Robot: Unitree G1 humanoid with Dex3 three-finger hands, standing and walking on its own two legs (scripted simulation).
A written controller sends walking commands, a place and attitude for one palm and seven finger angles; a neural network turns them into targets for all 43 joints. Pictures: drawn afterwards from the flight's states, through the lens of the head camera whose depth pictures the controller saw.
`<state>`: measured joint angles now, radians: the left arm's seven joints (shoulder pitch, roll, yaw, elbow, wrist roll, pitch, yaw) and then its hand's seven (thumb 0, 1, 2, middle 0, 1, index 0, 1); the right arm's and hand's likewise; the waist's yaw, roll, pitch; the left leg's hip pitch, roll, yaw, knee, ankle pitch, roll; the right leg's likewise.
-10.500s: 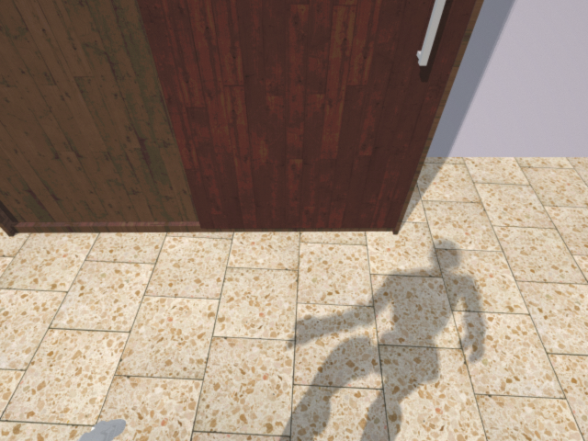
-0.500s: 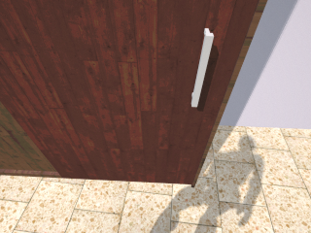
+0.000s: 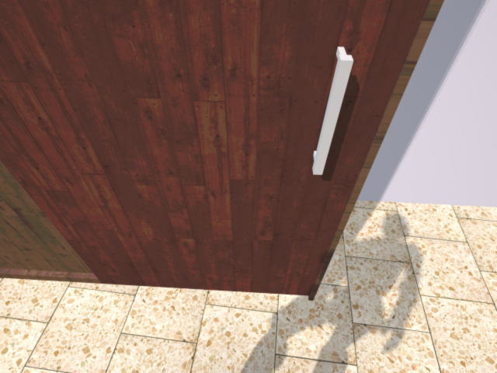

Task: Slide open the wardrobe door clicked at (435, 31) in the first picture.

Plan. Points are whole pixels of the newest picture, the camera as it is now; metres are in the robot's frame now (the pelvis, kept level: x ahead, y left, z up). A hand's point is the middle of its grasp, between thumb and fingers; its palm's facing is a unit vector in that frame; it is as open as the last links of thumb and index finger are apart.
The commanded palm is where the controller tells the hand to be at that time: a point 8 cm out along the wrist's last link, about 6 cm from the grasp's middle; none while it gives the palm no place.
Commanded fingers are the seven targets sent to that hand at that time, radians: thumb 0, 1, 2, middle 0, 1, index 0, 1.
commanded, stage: look again from close up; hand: right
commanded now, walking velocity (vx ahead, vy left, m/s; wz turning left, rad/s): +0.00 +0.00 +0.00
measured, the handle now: (328, 117) +0.52 -0.11 +0.15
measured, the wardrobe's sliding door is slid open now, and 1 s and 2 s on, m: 0.00 0.00 0.00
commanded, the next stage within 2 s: raise the hand with hooked fingers in 1.54 s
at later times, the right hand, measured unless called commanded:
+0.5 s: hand out of the picture +0.00 -0.16 -0.18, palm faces +0.01 +0.98 -0.17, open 7.4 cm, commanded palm none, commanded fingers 0.00 -0.90 -0.90 0.20 0.30 0.20 0.30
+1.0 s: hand out of the picture +0.00 -0.16 -0.18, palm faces +0.01 +0.99 -0.17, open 7.4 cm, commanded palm none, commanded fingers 0.00 -0.90 -0.90 0.20 0.30 0.20 0.30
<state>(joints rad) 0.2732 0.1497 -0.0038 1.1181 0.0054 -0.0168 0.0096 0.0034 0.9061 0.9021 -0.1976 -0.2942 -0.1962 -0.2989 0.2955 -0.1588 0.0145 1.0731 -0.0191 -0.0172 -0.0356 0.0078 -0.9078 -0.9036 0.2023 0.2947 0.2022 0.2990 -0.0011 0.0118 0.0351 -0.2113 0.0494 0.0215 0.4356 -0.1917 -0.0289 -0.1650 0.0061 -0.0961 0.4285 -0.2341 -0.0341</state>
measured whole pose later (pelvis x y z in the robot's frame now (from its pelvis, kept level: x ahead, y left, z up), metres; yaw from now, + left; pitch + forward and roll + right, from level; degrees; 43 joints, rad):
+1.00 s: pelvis +0.01 +0.00 +0.00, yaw +0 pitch -2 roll +0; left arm 0.29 0.13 0.00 1.14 0.01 -0.02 0.02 0.00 0.90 0.90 -0.20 -0.29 -0.20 -0.30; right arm 0.31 -0.15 0.01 1.09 -0.02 -0.02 -0.03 0.01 -0.91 -0.90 0.20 0.29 0.20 0.30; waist 0.00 0.02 0.04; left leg -0.20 0.04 0.02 0.42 -0.19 -0.02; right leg -0.15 -0.01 -0.10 0.41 -0.24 -0.02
